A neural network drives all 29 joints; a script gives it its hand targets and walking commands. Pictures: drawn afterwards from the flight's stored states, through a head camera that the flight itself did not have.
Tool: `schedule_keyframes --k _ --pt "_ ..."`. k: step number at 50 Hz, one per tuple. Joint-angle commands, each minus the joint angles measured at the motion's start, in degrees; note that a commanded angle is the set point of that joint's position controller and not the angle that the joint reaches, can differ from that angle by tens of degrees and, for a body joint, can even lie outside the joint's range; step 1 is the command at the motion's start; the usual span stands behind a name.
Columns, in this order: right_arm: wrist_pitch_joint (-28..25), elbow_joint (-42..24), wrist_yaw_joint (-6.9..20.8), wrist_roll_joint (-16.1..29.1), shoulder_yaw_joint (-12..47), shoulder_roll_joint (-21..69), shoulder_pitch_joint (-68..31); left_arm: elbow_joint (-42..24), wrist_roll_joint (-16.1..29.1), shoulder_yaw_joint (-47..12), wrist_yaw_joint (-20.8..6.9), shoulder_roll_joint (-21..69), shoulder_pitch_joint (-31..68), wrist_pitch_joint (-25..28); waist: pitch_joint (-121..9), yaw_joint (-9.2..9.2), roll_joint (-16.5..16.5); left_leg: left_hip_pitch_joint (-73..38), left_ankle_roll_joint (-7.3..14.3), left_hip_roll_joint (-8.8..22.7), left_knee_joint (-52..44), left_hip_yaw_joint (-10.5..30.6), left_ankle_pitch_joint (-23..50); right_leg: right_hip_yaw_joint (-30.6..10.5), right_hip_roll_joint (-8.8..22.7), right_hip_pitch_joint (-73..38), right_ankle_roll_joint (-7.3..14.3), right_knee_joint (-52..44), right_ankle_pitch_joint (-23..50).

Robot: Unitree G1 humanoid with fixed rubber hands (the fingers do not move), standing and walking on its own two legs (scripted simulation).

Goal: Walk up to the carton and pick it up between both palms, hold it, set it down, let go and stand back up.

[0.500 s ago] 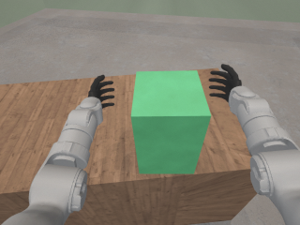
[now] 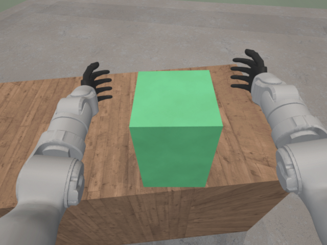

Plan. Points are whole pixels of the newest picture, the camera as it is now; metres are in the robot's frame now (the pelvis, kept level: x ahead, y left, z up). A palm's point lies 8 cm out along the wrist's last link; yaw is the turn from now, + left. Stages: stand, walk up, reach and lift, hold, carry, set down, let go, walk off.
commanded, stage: reach and lift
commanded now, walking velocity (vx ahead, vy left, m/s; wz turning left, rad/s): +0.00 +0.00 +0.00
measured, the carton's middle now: (173, 133) +0.44 -0.01 +0.02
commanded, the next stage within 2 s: none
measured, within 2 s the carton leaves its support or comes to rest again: neither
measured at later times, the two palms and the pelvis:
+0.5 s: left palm (94, 113) +0.42 +0.19 +0.13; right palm (246, 103) +0.43 -0.19 +0.14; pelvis -0.01 +0.01 +0.00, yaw +0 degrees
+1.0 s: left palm (113, 118) +0.45 +0.15 +0.08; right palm (236, 108) +0.45 -0.18 +0.10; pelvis -0.01 +0.01 +0.00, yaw +0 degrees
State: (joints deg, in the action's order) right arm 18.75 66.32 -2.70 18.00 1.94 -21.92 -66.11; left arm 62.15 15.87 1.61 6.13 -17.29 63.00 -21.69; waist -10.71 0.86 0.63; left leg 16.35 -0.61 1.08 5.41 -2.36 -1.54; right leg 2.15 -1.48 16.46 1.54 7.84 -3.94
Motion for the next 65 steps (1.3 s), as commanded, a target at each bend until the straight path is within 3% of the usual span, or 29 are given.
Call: schedule_keyframes --k 1,2,3,4,7,9,11,13,14,18,20,23,25,27,34,35,37,39,43,46,51,52,55,56,57,58,59,60,65 --pt "-1.2 -8.9 0.3 -1.0 -1.7 -6.1 -18.8 -9.0 -0.4 0.4 -0.9 -6.8 18.9 1.7 -26.6 -1.78 -0.9 -14.0 0.3 -1.8 3.2 4.0 20.6 -2.9 0.8 -13.5 -5.7 4.5 32.2" --pt "-1.2 -9.3 0.1 -0.6 -1.9 -5.2 -17.3 -11.4 -0.1 0.9 -1.2 -6.7 18.6 2.1 -27.6 -0.98 -0.1 -15.7 0.4 -2.2 3.9 3.2 21.9 -3.3 1.2 -14.3 -5.8 3.8 32.9" --pt "-1.4 -11.6 0.0 -0.9 -2.1 -6.2 -17.3 -12.7 1.2 -0.2 -1.3 -5.9 18.1 2.6 -29.6 -1.73 -0.5 -17.7 0.2 -1.4 4.7 4.1 25.5 -3.1 1.0 -14.0 -5.3 4.0 33.7" --pt "-1.8 -13.1 0.2 -1.5 -2.3 -6.0 -17.4 -12.9 0.7 0.7 -1.5 -6.6 17.7 2.8 -30.4 -1.32 -2.7 -18.7 -0.3 -1.6 4.7 4.1 27.1 -2.9 0.4 -13.1 -5.5 3.3 34.1" --pt "-1.8 -17.9 0.3 -1.8 -2.9 -4.9 -17.8 -15.5 0.1 1.4 -1.8 -6.3 16.9 2.7 -32.8 -1.25 -2.8 -17.6 -0.5 -1.3 4.5 4.3 25.7 -2.8 0.3 -14.2 -5.0 3.6 33.2" --pt "-1.7 -16.8 0.0 -3.2 -4.2 -5.0 -16.6 -17.4 -1.6 2.1 -1.5 -7.0 18.1 3.1 -32.2 -1.38 -0.1 -15.2 -0.5 -1.5 4.3 3.9 25.3 -3.4 0.5 -15.7 -4.8 3.6 33.1" --pt "-1.7 -16.6 -0.5 -4.9 -5.7 -6.2 -16.1 -16.2 -2.3 2.6 -1.2 -6.5 17.4 3.1 -29.8 -1.24 -0.3 -16.8 -0.4 -0.9 4.4 4.4 25.4 -3.1 0.7 -14.3 -4.2 3.2 30.3" --pt "-1.6 -17.2 -0.5 -4.5 -4.9 -4.5 -15.8 -13.7 -2.6 3.8 -0.6 -6.7 14.9 2.6 -29.8 -0.94 -3.5 -19.9 0.3 -0.6 4.0 5.0 23.3 -2.9 0.9 -9.5 -4.8 2.6 27.3" --pt "-1.9 -14.2 -0.4 -4.9 -5.9 -3.7 -14.4 -14.1 -4.0 2.9 -0.6 -5.4 15.0 3.0 -27.6 -0.62 0.1 -19.7 -0.3 -0.2 4.7 4.7 23.9 -2.2 0.5 -8.3 -4.3 1.5 24.9" --pt "-4.1 -12.3 0.5 -5.5 -5.7 -2.5 -12.1 -12.6 -4.2 2.1 -0.7 -2.6 12.2 5.4 -26.5 -0.7 0.4 -19.2 -1.2 -0.4 6.4 4.5 23.1 -2.9 0.5 -6.2 -3.0 0.6 21.7" --pt "-6.2 -11.9 0.9 -6.3 -5.6 -2.8 -12.6 -10.5 -3.7 2.1 -0.8 -1.4 12.2 6.7 -26.1 -0.37 -1.4 -17.4 -1.3 -0.4 5.3 4.3 19.9 -2.6 0.3 -8.1 -3.1 0.3 19.1" --pt "-8.2 -8.9 1.0 -6.2 -6.8 -1.3 -11.2 -10.7 -4.7 1.4 -0.7 -1.4 12.6 9.4 -20.8 -1.38 1.0 -15.4 -0.8 -0.9 5.2 3.7 14.8 -3.2 0.4 -5.0 -3.0 0.7 13.9" --pt "-9.9 -6.5 0.7 -6.8 -7.3 -1.7 -10.8 -10.2 -5.2 1.6 -0.3 -1.2 13.3 11.0 -19.5 -0.76 1.1 -13.4 -0.8 -0.6 5.6 3.9 11.9 -3.0 0.5 -2.9 -2.7 0.7 10.4" --pt "-12.2 -6.2 0.5 -6.7 -6.0 -1.2 -14.5 -5.9 -3.4 1.0 0.2 0.9 14.6 12.6 -19.4 -0.74 -2.5 -10.7 -0.6 -0.3 5.6 4.5 8.0 -2.2 0.5 -1.3 -2.7 1.7 7.4" --pt "-18.3 -4.7 -0.1 -5.3 -4.5 -1.0 -19.6 -4.2 -3.8 0.1 1.4 0.7 21.1 18.7 -25.4 -0.95 -0.7 -5.9 0.0 -1.1 7.7 3.5 -2.6 -2.1 0.7 2.0 -2.2 4.3 -0.7" --pt "-18.8 -5.2 -0.4 -5.2 -4.1 -1.1 -20.9 -4.5 -3.4 -0.1 1.7 0.5 21.6 19.3 -26.8 -1.65 -2.4 -5.3 0.4 -0.9 7.5 4.5 -3.4 -2.1 0.9 2.5 -2.4 4.7 -0.3" --pt "-19.5 -1.9 -0.8 -6.3 -6.1 -1.0 -20.1 -3.8 -5.0 1.0 2.0 0.4 22.7 20.2 -27.9 -1.73 -0.3 -4.3 0.1 -1.8 8.7 3.1 -2.4 -2.4 0.6 3.1 -2.7 5.5 1.0" --pt "-19.9 -1.8 -0.9 -6.3 -5.5 0.0 -20.8 -0.2 -4.6 0.5 2.0 1.7 21.4 20.3 -28.5 -1.44 -3.1 -4.8 0.5 -1.6 8.6 3.1 -1.7 -2.5 0.3 3.1 -3.1 5.7 1.5" --pt "-20.2 0.2 -0.8 -7.0 -4.9 0.3 -18.5 2.6 -5.6 1.7 2.0 1.4 17.3 20.9 -29.5 -0.79 -3.4 -5.8 -0.3 -1.6 8.1 3.6 5.9 -2.5 0.2 0.8 -3.6 4.6 8.4" --pt "-20.4 2.0 -0.6 -7.9 -6.9 0.6 -16.0 0.5 -7.9 3.1 1.5 1.0 17.4 21.3 -28.7 -0.63 -1.1 -6.2 -0.4 -2.0 6.7 3.3 8.1 -3.0 0.1 -1.9 -3.7 4.0 12.7" --pt "-21.9 2.1 1.0 -9.0 -8.0 2.8 -10.1 -1.9 -9.6 3.3 0.6 3.8 11.5 23.3 -29.8 -1.11 0.5 -12.6 -1.0 -1.4 4.7 4.0 21.2 -3.0 0.4 -7.0 -4.3 1.3 25.5" --pt "-22.5 -0.1 1.4 -8.8 -7.5 3.3 -10.9 -1.5 -8.8 2.7 0.3 5.1 11.6 23.5 -29.4 -1.42 -1.3 -14.0 -1.0 -1.3 4.7 4.2 23.4 -2.4 -0.1 -5.9 -3.9 1.5 27.0" --pt "-24.2 -0.8 1.6 -9.5 -7.7 2.7 -9.7 -1.1 -8.8 3.0 -0.5 5.6 8.5 24.9 -31.5 -1.16 -1.1 -14.8 -1.0 -1.1 4.1 4.5 29.8 -3.2 0.5 -9.4 -4.5 1.7 35.0" --pt "-24.8 -3.2 1.5 -9.3 -7.6 3.3 -10.5 -3.8 -8.6 3.2 -0.7 5.5 9.1 25.7 -34.3 -0.63 -1.7 -14.8 -0.8 -1.3 4.4 4.5 32.4 -3.7 0.6 -11.3 -4.7 1.9 38.5" --pt "-25.2 -4.8 1.5 -9.9 -7.3 3.8 -9.8 -5.8 -8.4 3.2 -0.8 5.5 9.6 26.3 -36.3 -1.64 -2.4 -17.1 -0.8 -1.4 4.0 4.2 34.1 -3.2 0.8 -11.0 -5.1 2.7 41.1" --pt "-25.5 -7.7 1.2 -10.4 -7.2 3.9 -9.8 -7.8 -8.7 3.4 -0.9 6.0 9.5 26.8 -38.4 -1.98 -3.4 -17.9 -0.5 -1.1 4.3 5.0 35.0 -3.2 0.3 -12.5 -5.1 2.8 41.1" --pt "-25.7 -7.9 0.8 -10.2 -6.8 3.5 -10.3 -7.7 -8.5 3.1 -0.8 5.8 10.4 27.1 -38.6 -1.79 -1.4 -19.0 -0.7 -1.2 4.6 4.9 35.9 -3.5 0.6 -11.8 -5.0 2.2 40.8" --pt "-25.7 -8.6 0.6 -10.3 -7.4 4.3 -11.1 -8.3 -9.1 3.7 -0.7 5.6 11.0 27.0 -39.9 -0.79 -2.0 -19.0 -1.1 -1.2 4.8 4.6 36.7 -3.0 0.0 -10.8 -4.8 1.7 39.8" --pt "-25.0 -6.7 -0.5 -13.8 -10.0 4.9 -10.4 -6.0 -13.5 6.5 0.6 5.8 9.7 26.6 -35.2 -0.76 -0.3 -14.6 -1.2 -1.6 4.1 2.7 30.6 -3.0 0.9 -10.9 -4.4 1.5 35.8"
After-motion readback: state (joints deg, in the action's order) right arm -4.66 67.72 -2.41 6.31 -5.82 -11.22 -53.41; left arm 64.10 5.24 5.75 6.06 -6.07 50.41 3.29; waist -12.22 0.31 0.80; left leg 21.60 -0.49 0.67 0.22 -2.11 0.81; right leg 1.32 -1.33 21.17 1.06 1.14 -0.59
